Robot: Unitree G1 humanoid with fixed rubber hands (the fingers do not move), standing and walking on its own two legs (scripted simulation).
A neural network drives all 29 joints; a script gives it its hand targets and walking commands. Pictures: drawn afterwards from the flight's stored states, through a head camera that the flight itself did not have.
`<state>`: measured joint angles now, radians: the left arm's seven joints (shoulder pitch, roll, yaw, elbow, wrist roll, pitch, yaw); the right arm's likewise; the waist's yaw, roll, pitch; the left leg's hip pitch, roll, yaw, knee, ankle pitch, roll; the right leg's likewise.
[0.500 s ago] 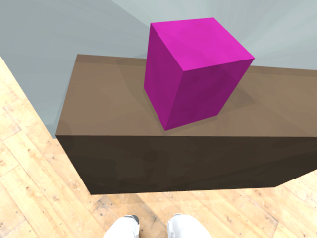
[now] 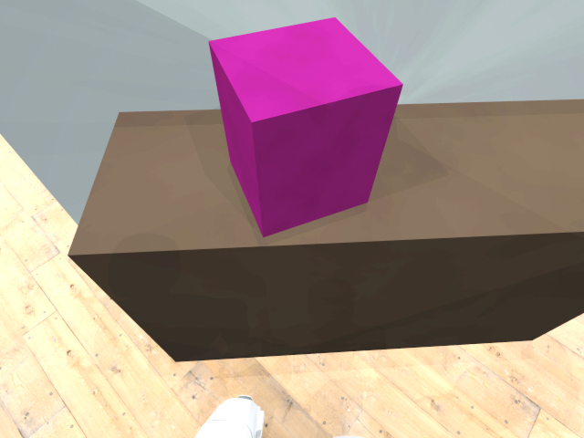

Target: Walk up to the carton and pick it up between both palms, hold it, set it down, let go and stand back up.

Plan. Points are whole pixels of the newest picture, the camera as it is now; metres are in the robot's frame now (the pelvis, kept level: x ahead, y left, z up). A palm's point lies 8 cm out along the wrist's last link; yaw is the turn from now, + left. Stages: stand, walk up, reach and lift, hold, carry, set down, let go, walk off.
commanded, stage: walk up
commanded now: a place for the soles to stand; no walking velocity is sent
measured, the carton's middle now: (297, 131) +0.55 +0.00 +0.08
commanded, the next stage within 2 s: none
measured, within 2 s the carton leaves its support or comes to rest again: neither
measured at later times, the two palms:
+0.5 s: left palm out of the picture +0.09 +0.33 -0.13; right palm out of the picture +0.10 -0.30 -0.08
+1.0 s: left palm out of the picture +0.08 +0.29 -0.11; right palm out of the picture +0.11 -0.34 -0.12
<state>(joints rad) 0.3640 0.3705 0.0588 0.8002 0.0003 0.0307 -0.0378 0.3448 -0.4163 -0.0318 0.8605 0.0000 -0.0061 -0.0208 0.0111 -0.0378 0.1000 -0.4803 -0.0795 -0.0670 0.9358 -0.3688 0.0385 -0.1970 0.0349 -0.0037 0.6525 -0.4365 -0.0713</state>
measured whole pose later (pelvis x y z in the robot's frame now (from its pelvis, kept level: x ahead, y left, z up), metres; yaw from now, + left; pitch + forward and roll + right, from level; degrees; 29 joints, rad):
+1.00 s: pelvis +0.04 -0.03 -0.01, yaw +0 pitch +2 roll +1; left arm 0.31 0.39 0.06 0.81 0.00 -0.02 0.00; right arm 0.27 -0.40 -0.02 0.80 0.00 0.00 -0.01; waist 0.01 -0.02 0.10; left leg -0.41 -0.04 -0.05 0.73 -0.36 0.03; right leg -0.38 0.02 0.00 0.78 -0.42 -0.05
